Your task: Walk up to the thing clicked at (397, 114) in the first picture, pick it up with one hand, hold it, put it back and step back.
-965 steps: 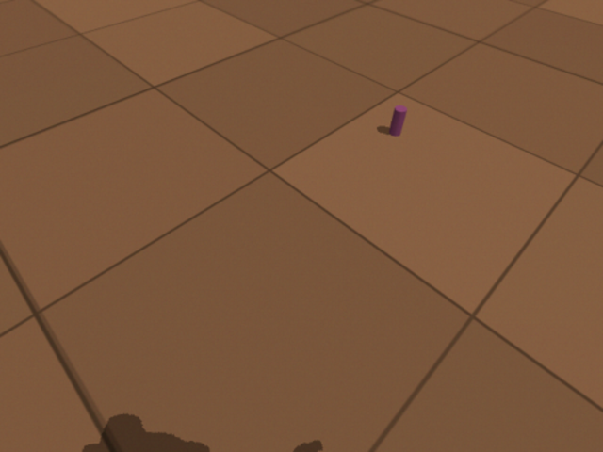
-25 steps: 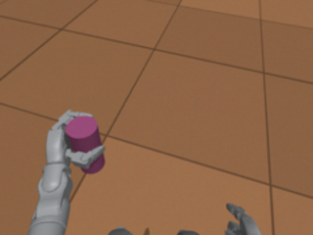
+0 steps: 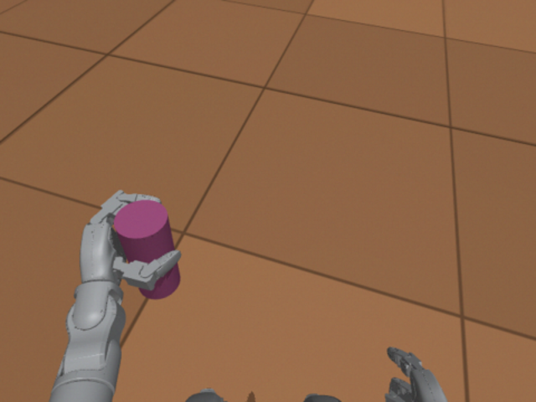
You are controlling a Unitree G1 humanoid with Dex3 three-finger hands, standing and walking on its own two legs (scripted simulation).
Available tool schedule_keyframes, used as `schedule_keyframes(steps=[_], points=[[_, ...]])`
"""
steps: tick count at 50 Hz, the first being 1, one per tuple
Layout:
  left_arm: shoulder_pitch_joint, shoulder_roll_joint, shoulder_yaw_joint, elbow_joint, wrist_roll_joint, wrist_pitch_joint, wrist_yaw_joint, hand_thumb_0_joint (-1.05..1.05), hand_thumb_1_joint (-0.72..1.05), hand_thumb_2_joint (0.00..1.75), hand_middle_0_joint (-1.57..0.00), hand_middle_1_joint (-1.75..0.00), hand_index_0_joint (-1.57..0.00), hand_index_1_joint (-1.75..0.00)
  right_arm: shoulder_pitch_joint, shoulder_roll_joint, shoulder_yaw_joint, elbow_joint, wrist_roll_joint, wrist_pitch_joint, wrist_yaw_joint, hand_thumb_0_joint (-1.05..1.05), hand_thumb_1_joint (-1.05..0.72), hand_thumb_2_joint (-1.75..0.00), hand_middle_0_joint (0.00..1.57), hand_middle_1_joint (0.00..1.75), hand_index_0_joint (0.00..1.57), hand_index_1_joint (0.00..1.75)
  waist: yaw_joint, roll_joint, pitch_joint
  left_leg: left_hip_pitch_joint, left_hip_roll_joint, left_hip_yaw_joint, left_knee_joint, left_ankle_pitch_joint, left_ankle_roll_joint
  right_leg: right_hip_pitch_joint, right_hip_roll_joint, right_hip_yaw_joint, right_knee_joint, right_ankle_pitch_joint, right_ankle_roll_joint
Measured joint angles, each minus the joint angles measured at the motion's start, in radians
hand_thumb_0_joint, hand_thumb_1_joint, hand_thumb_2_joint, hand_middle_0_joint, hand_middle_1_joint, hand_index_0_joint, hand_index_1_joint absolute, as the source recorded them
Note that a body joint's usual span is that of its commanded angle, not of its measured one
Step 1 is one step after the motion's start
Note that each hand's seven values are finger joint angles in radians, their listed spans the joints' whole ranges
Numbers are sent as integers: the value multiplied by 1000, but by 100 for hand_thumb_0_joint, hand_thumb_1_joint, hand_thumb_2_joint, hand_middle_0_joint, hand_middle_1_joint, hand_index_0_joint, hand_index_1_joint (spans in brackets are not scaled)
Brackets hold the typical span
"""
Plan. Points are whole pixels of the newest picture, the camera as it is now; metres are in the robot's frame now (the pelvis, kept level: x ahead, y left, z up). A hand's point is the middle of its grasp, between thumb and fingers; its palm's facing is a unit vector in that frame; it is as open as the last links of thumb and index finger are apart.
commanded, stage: hold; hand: left
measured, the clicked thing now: (151, 253) +0.33 +0.17 +0.03
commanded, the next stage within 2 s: crouch in 1.70 s
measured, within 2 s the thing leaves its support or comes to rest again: neither
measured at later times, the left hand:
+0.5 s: hand (148, 245) +0.32 +0.16 +0.06, palm faces +0.08 -1.00 -0.01, open 10.1 cm
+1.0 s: hand (147, 244) +0.33 +0.16 +0.06, palm faces +0.10 -1.00 +0.00, open 10.1 cm
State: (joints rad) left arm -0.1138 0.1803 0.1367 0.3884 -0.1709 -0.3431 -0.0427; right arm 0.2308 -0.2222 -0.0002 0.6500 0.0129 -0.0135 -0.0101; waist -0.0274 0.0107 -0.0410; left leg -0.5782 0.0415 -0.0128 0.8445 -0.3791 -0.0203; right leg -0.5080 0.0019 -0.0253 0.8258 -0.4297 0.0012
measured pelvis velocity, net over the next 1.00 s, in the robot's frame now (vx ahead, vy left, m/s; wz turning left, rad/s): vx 0.00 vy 0.00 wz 0.00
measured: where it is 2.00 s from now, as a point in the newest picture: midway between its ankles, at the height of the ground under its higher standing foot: outside the picture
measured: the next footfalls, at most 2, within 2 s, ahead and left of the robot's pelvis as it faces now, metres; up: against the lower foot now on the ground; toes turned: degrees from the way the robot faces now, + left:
none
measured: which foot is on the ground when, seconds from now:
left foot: down 0.00-1.00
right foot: down 0.00-1.00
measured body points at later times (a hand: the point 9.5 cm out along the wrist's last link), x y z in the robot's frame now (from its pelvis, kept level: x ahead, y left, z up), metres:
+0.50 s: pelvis -0.01 +0.00 +0.00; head +0.03 +0.00 +0.45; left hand +0.31 +0.22 +0.06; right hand +0.12 -0.25 -0.10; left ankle +0.03 +0.13 -0.70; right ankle -0.01 -0.12 -0.70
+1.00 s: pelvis +0.00 +0.00 +0.00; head +0.03 +0.00 +0.45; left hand +0.31 +0.22 +0.06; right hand +0.13 -0.25 -0.11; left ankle +0.03 +0.13 -0.70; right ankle -0.01 -0.12 -0.70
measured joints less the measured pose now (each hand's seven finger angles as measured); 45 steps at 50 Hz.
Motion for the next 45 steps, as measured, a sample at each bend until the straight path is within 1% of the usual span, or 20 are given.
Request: schedule_keyframes(steps=[6, 20, 28, 33, 40, 45], points=[[-3, 4, -10, 6, -2, -5, -8, 6, -39, 110, -81, -109, -70, -104, 3, -1, 1, 9, 1, -4, -3, 1, -91, -90, 21, 30, 20, 30, 0, 1, 1, 7, -1, -1, -4, 3, 0, 8, -1, -1, -3, 3, 0], [-32, 5, 2, 34, -1, -4, -7, 6, -39, 110, -81, -109, -70, -103, 0, 0, -2, 10, 2, -7, -1, 1, -91, -91, 21, 30, 20, 30, -2, 0, 3, 14, 0, 1, -12, 12, 0, 12, 0, 2, -9, 11, -1], [9, 0, -3, 16, -4, -10, -11, 6, -38, 109, -81, -109, -70, -103, 5, -7, -4, 5, 2, -6, -1, 1, -91, -91, 21, 30, 20, 30, 0, 3, 4, 17, 0, 2, -18, 16, -1, 14, 0, 3, -13, 14, -1], [-5, 3, 6, 24, -2, -18, -7, 6, -38, 109, -81, -108, -70, -103, -1, -4, 1, 12, 1, -11, -7, 1, -91, -91, 21, 30, 20, 30, 1, -3, 4, 11, -2, -1, -13, 16, -2, 8, -1, -1, -5, 11, -2], [-8, 8, -4, 28, -2, -22, -22, 6, -38, 109, -80, -108, -70, -103, -4, -4, -1, 11, 2, -14, -5, 1, -91, -91, 21, 30, 20, 30, -1, 1, 3, 15, -1, 0, -16, 16, -2, 12, 0, 0, -10, 13, -2], [1, 1, -2, 13, -7, -18, -16, 5, -38, 109, -80, -108, -70, -103, -2, -5, -2, 7, 4, -13, -4, 1, -91, -91, 21, 30, 20, 30, 1, 5, 2, 18, -1, 2, -16, 13, -1, 15, 0, 2, -10, 11, -2]])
